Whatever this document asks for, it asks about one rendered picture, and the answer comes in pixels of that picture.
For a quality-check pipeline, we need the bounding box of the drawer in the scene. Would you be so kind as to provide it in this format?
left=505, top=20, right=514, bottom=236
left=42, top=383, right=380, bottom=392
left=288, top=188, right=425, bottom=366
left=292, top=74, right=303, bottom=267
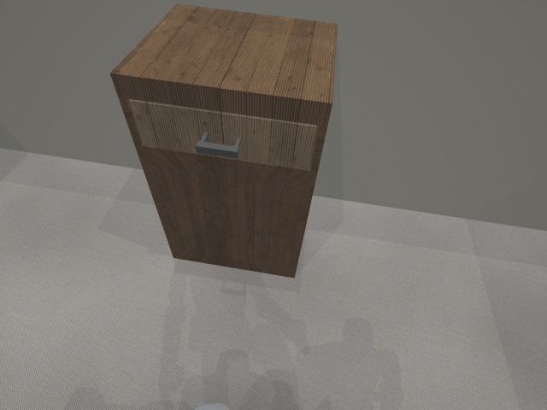
left=129, top=99, right=317, bottom=169

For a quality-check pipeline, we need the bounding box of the cabinet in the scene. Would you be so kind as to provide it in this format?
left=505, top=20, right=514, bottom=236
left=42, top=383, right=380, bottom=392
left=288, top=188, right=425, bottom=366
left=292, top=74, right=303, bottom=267
left=110, top=4, right=338, bottom=278

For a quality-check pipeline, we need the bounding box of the handle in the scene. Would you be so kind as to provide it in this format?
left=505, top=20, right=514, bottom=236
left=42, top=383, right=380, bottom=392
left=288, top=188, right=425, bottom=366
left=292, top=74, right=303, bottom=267
left=196, top=132, right=242, bottom=158

